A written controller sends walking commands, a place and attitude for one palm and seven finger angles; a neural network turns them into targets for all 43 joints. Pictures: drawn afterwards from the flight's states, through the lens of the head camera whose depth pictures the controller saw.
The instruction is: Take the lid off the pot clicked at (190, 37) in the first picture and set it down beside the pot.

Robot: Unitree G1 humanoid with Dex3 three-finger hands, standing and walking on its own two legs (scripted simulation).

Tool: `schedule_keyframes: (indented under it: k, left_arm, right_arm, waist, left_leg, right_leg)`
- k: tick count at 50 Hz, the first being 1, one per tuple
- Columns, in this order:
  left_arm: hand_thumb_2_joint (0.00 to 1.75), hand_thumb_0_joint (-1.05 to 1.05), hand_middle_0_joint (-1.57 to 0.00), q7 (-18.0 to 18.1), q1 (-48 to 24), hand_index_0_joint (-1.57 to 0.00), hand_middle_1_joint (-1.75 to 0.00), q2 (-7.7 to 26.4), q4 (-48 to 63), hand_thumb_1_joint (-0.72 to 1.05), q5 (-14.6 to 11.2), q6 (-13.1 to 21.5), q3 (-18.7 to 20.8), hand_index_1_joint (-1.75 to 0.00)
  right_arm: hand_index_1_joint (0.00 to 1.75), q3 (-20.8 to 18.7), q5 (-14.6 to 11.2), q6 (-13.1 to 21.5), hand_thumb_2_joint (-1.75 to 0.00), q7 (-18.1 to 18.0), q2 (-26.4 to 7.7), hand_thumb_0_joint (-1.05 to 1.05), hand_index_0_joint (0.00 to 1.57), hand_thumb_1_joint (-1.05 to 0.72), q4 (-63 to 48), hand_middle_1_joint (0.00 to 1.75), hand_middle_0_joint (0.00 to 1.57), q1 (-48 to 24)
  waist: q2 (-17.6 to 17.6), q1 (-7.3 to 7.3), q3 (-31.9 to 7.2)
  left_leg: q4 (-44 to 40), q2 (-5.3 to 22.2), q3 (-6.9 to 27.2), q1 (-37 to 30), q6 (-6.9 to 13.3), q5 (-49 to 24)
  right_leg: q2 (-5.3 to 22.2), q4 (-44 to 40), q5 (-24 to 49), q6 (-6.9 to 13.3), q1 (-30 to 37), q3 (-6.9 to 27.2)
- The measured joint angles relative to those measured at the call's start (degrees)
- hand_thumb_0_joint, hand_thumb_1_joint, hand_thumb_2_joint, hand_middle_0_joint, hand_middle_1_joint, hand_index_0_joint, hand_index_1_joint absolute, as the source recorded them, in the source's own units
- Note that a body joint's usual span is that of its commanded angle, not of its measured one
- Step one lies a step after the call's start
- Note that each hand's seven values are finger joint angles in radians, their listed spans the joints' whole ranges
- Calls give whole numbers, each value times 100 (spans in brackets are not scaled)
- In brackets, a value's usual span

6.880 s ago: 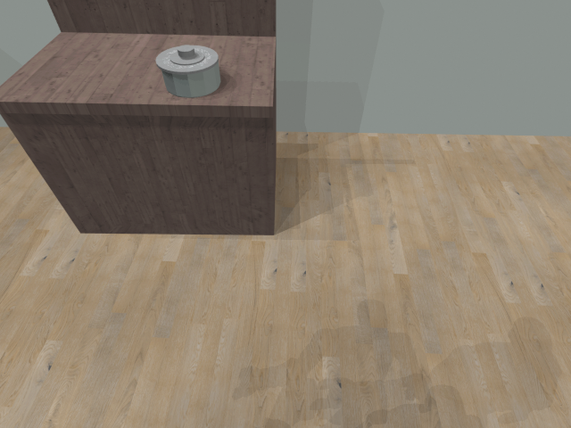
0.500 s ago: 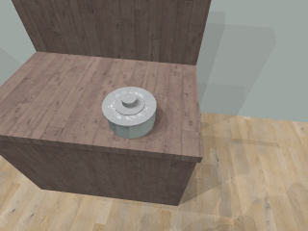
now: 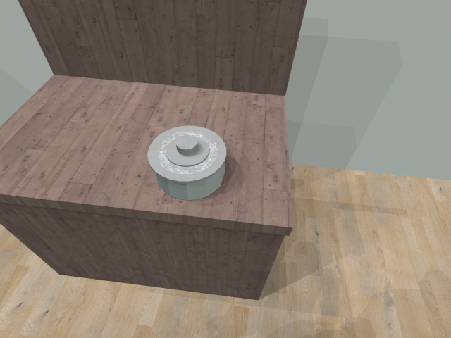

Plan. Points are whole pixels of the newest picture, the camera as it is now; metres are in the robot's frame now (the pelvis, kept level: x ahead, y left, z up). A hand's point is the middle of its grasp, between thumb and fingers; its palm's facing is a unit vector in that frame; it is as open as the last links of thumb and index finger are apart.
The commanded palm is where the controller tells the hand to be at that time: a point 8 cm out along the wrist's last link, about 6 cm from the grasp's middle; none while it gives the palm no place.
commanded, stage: look again from close up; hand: left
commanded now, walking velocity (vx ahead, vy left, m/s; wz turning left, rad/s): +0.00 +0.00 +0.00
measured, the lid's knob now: (186, 144) +0.53 +0.13 +0.02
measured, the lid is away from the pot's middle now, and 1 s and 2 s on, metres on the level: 0.00 0.00 0.00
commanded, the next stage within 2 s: shuffle to correct the standing spot in 0.40 s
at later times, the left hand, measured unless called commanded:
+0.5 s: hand out of the picture -0.02 +0.16 -0.18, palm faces +0.03 -0.98 -0.17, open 7.4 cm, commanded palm none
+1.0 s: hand out of the picture +0.06 +0.21 -0.18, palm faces +0.00 -0.98 -0.20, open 7.4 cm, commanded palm none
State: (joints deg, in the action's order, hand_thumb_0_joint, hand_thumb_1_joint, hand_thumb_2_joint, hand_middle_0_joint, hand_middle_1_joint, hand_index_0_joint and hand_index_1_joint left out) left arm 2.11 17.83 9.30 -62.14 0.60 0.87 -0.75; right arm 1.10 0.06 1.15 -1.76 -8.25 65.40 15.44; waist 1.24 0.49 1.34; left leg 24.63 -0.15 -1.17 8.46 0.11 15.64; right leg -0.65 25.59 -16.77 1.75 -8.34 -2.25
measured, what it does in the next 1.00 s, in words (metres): lifts its right foot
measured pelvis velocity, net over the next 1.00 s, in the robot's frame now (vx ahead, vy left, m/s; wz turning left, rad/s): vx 0.05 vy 0.03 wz -0.01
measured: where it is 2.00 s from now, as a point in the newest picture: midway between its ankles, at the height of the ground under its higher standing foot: outside the picture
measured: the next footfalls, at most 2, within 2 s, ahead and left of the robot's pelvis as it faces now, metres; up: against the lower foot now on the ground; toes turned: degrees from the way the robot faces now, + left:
right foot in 1.10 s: +0.14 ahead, -0.10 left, +0.00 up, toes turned -3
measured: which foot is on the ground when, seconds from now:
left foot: down 0.00-1.00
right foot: down 0.00-0.82, up 0.84-1.00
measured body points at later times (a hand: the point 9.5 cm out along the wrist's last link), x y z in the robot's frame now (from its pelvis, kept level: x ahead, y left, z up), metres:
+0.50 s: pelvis -0.01 +0.00 +0.00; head +0.00 +0.01 +0.45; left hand -0.02 +0.22 -0.16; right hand -0.01 -0.21 -0.16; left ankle -0.03 +0.12 -0.74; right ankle -0.03 -0.10 -0.74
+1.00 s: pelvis +0.05 +0.03 +0.00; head +0.09 +0.04 +0.45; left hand +0.06 +0.26 -0.16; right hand -0.01 -0.17 -0.16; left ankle -0.03 +0.12 -0.74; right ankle +0.02 -0.08 -0.69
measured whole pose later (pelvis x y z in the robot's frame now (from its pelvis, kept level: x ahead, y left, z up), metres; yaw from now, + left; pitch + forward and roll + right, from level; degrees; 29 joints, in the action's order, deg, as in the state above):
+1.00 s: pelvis +0.05 +0.03 +0.00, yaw +0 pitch +2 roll +0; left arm 1.5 15.9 9.8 -60.3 1.2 -0.1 1.5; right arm 1.2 1.1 3.4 -2.0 -5.9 64.1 22.6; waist 1.3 -0.9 2.2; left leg 22.8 -2.3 -2.5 5.3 3.2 19.1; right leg 1.9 54.4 -29.2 2.3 -24.0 -3.9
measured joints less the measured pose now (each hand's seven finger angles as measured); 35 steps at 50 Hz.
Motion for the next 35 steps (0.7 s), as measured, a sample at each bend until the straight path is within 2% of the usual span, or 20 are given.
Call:
schedule_keyframes:
  k: [28,35]
  left_arm:
    - [90,1,-20,-4,91,-20,-30,-84,-35,91,1,6,-3,-30]
    - [90,1,-20,-58,246,-20,-30,-91,38,91,43,-30,102,-30]
  right_arm:
    - [30,-6,-4,13,-90,-3,81,0,20,-92,42,30,20,90]
    - [30,-65,59,-94,-90,64,36,0,20,-91,-40,30,20,283]
  waist:
    - [-6,9,18]
    - [-90,58,-83]
  left_leg:
    - [-22,4,5,65,4,-88]
    - [504,44,72,299,41,254]
  right_leg:
    - [-3,-33,90,4,-58,-7]
    - [-38,153,-106,6,-109,-79]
